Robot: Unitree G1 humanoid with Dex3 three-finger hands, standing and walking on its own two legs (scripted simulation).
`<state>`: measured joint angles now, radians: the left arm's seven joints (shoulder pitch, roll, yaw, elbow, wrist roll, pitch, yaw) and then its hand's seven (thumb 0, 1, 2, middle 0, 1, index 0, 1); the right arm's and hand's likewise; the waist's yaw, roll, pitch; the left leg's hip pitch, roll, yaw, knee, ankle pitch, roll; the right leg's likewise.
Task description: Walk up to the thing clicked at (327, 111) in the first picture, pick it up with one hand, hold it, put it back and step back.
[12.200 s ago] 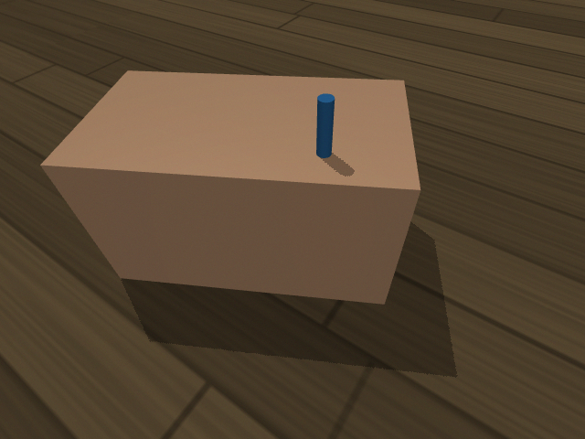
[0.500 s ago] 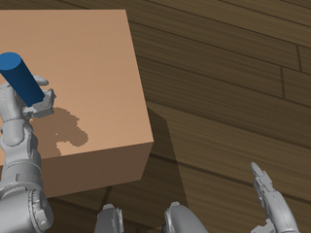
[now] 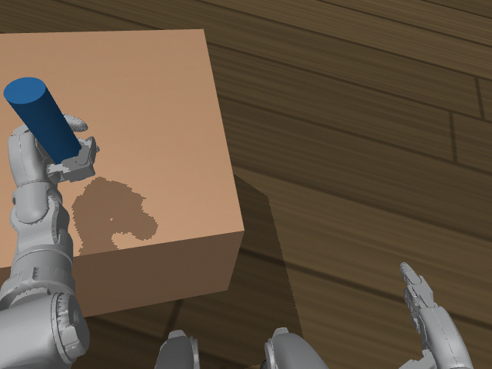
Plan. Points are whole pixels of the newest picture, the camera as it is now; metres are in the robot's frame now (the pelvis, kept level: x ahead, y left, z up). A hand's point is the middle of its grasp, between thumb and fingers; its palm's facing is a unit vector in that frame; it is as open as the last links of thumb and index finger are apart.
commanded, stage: settle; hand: left
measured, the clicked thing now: (56, 136) +0.47 +0.25 +0.07
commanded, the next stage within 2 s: lift in 0.38 s
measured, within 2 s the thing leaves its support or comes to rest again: neither
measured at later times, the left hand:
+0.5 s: hand (73, 129) +0.49 +0.23 +0.06, palm faces +0.23 -0.97 -0.01, open 5.6 cm
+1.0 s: hand (66, 127) +0.45 +0.22 +0.11, palm faces +0.22 -0.98 -0.02, open 5.6 cm
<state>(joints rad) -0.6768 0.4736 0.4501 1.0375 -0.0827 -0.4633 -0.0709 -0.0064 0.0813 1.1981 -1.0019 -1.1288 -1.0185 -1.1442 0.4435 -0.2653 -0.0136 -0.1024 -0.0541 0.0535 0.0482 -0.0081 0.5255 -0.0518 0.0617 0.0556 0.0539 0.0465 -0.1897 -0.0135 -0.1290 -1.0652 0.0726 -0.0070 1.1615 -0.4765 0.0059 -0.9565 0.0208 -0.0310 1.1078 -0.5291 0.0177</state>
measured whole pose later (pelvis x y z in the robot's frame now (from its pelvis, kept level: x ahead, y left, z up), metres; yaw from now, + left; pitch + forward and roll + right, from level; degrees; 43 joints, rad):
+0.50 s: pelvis +0.01 +0.00 +0.01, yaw +0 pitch +21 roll -3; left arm -0.72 0.47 0.43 1.04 -0.09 -0.42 -0.07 -0.01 0.08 1.20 -1.00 -1.13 -1.02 -1.14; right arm 0.42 -0.26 -0.01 -0.03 -0.05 0.06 0.05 -0.01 0.54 -0.05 0.06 0.06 0.05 0.05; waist -0.17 -0.01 -0.13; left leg -1.00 0.07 0.00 1.10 -0.47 0.01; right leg -0.90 0.02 -0.02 1.05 -0.52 0.02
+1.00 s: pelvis +0.02 +0.00 +0.03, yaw +0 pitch +16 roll -2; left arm -0.52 0.33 0.33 0.73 -0.13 -0.28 -0.03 -0.01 0.10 1.17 -0.99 -1.14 -1.00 -1.16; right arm 0.42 -0.25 -0.07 0.06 -0.01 0.08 0.01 -0.01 0.55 -0.04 0.06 0.06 0.05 0.05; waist -0.09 0.02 -0.14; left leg -0.81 0.06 0.03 0.98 -0.44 0.01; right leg -0.72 0.01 0.00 0.93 -0.48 0.03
